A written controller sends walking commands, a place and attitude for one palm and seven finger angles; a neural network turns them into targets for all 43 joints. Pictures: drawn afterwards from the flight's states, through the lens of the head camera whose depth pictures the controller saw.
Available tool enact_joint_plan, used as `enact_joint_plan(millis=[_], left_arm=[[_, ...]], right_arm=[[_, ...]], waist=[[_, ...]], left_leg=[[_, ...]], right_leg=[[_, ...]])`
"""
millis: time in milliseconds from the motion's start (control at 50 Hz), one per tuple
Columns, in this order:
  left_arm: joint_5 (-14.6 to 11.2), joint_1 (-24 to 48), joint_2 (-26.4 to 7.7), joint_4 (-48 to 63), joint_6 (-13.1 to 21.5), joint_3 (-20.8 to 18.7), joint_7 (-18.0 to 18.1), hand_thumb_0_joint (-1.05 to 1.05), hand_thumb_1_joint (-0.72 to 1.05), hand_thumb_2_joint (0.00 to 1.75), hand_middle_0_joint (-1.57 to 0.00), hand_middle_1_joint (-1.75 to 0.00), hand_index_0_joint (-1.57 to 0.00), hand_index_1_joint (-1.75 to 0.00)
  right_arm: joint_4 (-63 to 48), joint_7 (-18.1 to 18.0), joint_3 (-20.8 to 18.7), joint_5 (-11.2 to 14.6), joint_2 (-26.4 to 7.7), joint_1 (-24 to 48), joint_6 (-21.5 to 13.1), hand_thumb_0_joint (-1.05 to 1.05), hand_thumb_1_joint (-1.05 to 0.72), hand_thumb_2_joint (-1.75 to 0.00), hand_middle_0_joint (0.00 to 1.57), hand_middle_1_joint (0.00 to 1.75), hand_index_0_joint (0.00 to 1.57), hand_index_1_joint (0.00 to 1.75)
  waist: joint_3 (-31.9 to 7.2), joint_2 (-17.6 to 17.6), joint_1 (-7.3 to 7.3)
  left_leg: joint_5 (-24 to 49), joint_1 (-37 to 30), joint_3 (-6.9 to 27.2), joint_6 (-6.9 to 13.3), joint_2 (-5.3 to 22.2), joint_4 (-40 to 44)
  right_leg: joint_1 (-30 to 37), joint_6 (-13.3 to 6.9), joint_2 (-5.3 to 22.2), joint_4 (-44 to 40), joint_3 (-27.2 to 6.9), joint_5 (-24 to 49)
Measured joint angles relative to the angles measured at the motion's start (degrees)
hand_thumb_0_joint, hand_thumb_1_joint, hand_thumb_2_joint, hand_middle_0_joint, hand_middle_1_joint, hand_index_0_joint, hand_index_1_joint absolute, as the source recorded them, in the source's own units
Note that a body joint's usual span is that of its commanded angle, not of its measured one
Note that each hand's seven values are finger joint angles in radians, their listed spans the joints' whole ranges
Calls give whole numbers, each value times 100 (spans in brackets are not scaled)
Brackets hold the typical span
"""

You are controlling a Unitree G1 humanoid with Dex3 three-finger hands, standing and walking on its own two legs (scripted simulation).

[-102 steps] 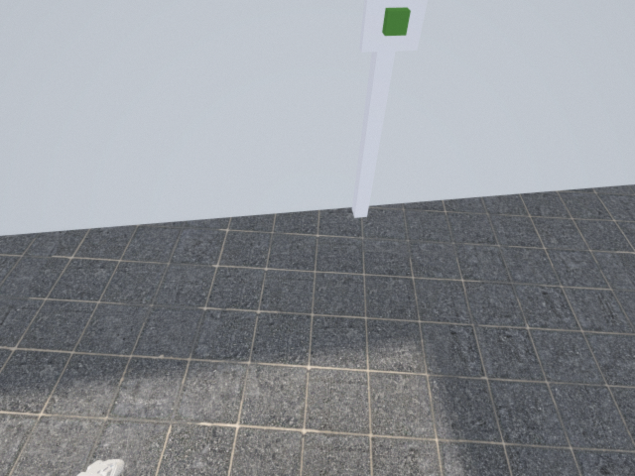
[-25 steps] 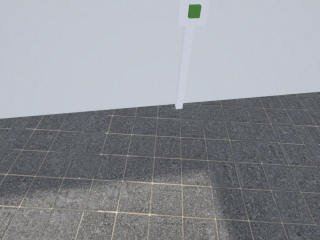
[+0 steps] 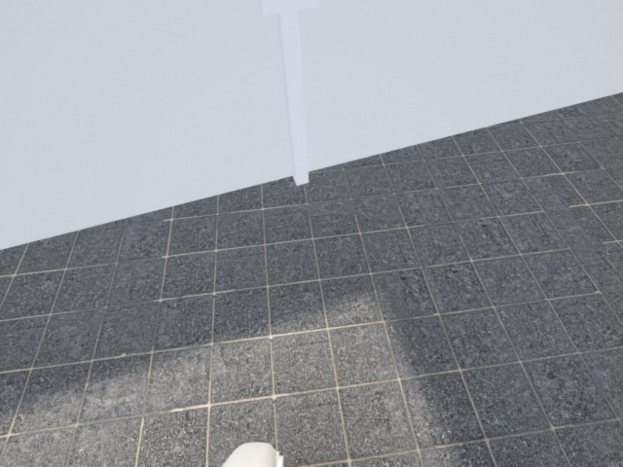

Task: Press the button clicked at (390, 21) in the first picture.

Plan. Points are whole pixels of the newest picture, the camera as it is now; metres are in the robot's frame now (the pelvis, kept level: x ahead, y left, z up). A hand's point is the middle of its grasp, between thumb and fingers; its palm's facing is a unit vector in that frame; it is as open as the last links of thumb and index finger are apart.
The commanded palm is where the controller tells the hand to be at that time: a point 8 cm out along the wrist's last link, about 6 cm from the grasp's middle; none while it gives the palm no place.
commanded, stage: walk to a spot facing it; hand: left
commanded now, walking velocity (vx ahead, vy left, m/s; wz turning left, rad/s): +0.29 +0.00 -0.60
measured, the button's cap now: out of the picture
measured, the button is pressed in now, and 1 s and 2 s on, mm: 0 0 0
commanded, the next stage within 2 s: turn to face it in 1.76 s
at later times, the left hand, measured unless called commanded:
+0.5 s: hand (162, 432) +0.18 +0.26 -0.17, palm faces -0.20 -0.96 -0.20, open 7.4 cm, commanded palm none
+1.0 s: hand (331, 261) +0.51 +0.02 -0.17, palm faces -0.59 -0.79 -0.17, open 7.4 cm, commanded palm none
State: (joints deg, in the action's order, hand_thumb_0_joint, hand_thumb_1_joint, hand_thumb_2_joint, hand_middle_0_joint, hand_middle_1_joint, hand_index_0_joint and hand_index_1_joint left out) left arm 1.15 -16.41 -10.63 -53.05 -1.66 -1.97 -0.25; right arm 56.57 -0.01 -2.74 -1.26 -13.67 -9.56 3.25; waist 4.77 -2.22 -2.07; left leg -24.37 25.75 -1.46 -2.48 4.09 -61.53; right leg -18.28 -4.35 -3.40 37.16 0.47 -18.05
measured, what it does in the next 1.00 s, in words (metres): walks ahead, turning right: left foot, then right foot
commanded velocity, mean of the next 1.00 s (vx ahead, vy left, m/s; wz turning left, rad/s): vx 0.33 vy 0.00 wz -0.50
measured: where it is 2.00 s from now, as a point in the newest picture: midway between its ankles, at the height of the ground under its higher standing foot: (427, 325)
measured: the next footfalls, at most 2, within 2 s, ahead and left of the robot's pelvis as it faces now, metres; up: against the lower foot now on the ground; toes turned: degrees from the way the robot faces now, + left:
left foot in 0.40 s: +0.16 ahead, +0.16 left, +0.00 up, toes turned -11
right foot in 0.88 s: +0.35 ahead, -0.16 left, +0.00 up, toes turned -38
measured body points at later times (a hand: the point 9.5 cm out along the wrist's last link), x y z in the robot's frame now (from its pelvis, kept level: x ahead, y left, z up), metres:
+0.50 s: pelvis +0.12 +0.06 +0.01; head +0.14 +0.08 +0.46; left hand +0.19 +0.31 -0.15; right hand +0.15 -0.21 -0.10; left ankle +0.12 +0.16 -0.72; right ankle +0.04 -0.06 -0.66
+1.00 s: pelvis +0.30 -0.05 +0.00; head +0.35 -0.06 +0.44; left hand +0.54 +0.06 -0.15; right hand +0.10 -0.19 -0.14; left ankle +0.29 +0.12 -0.62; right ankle +0.31 -0.13 -0.72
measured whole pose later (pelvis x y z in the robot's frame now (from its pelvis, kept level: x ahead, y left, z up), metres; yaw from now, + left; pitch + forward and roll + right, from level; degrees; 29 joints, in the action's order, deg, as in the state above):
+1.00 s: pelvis +0.30 -0.05 +0.00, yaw -33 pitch -1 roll -1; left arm 0.8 -5.2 -11.4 -53.5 2.3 -2.4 -0.5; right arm 62.7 -1.0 -2.2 -1.1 -9.1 -23.6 -0.9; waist 7.1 0.9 4.1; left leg -22.9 23.1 -3.7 -2.3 9.1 -75.8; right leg -20.4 -5.6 -3.5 35.2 7.4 -14.2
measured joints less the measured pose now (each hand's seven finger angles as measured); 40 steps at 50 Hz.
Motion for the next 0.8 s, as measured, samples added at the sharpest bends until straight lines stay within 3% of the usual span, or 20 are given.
enact_joint_plan(millis=[100, 200, 340, 400, 460, 520, 580, 640, 700, 800], left_arm=[[-11, -334, 88, -155, 140, 0, -33, 1, 90, 89, -21, -30, -20, -30], [9, -541, 56, -248, 239, -57, -44, 1, 90, 89, -21, -30, -20, -30], [45, -631, -83, -276, 220, -142, -20, 1, 90, 89, -21, -30, -20, -30], [17, -679, -160, -254, 151, -209, -35, 1, 90, 89, -21, -30, -20, -30], [28, -492, -325, -370, 38, -326, -88, 1, 90, 89, -20, -30, -20, -30], [83, -228, -489, -339, 5, -407, -182, 1, 91, 89, -20, -30, -20, -30], [101, 58, -571, -167, 11, -440, -217, 1, 91, 89, -20, -30, -20, -30], [106, 380, -568, -34, -10, -431, -226, 1, 91, 89, -20, -30, -19, -30], [102, 732, -496, 36, -43, -374, -244, 1, 91, 89, -20, -30, -19, -30], [75, 1325, -307, 113, -14, -240, -263, 1, 91, 90, -20, -30, -19, -30]], right_arm=[[-90, 59, -67, -36, -8, -69, -146, 1, -91, -90, 20, 30, 20, 30], [-169, 49, -119, -39, -37, -63, -226, 1, -91, -90, 20, 30, 20, 30], [-327, 27, -84, 23, 30, 70, -346, 1, -91, -90, 20, 30, 19, 30], [-494, -7, 0, 48, 64, 74, -538, 1, -91, -90, 20, 30, 20, 30], [-535, -41, 82, -4, 246, -3, -652, 1, -91, -90, 20, 30, 20, 30], [-432, -72, 156, -10, 402, -341, -704, 1, -91, -90, 20, 30, 20, 30], [-210, -120, 190, 0, 488, -715, -755, 1, -91, -90, 21, 30, 20, 30], [46, -157, 191, 3, 524, -1082, -778, 1, -91, -90, 20, 30, 20, 30], [290, -179, 176, -11, 524, -1421, -766, 1, -91, -90, 20, 30, 20, 30], [609, -181, 143, -41, 488, -1874, -703, 1, -91, -90, 20, 30, 20, 30]], waist=[[-226, 128, 24], [-404, 205, -20], [-503, 329, -189], [-558, 338, -163], [-518, 522, -68], [-536, 577, 7], [-497, 571, 60], [-396, 533, 146], [-244, 474, 264], [76, 360, 530]], left_leg=[[717, 299, 3, -95, -8, 18], [848, 267, 78, -149, 36, 561], [569, -210, 113, -63, -143, 2004], [718, -808, 78, 59, -186, 3158], [685, -988, -251, 277, -199, 2939], [626, -1479, -507, 308, -125, 3363], [634, -1931, -749, 301, -68, 3794], [525, -2304, -980, 283, -30, 4035], [361, -2664, -1208, 237, -2, 4207], [-54, -3177, -1571, 66, 83, 4248]], right_leg=[[370, -8, -53, -1047, -325, 530], [570, 30, -119, -1494, -643, 683], [731, 194, -170, -1424, -1088, 417], [548, 257, -262, -734, -1243, -110], [-187, 293, -59, 1208, -725, -774], [-896, 396, 240, 2501, -191, -236], [-1446, 491, 494, 2978, 0, 300], [-1822, 526, 663, 2938, 76, 632], [-1946, 513, 757, 2316, 247, 883], [-1616, 269, 579, 694, 671, 824]])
